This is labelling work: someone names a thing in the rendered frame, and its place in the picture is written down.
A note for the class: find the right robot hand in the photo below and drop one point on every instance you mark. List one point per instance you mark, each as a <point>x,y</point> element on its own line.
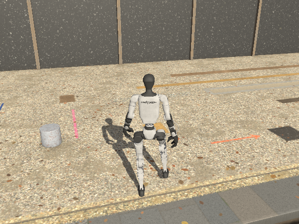
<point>175,140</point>

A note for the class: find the robot left forearm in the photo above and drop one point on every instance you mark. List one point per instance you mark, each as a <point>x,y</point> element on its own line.
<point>127,122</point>

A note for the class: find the right robot shin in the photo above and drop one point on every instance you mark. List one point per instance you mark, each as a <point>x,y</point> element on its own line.
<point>164,158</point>

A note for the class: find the robot right forearm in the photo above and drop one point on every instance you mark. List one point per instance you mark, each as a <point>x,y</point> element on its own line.
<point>171,126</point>

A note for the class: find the robot left upper arm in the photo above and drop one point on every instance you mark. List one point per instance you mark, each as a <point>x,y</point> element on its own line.
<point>132,105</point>

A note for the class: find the robot left foot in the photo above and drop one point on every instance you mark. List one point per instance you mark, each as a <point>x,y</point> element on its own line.
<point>141,192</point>

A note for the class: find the left robot hand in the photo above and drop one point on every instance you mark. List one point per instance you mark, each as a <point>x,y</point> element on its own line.
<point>129,130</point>

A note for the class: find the robot right upper arm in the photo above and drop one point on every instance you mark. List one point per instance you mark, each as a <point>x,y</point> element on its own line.
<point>166,108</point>

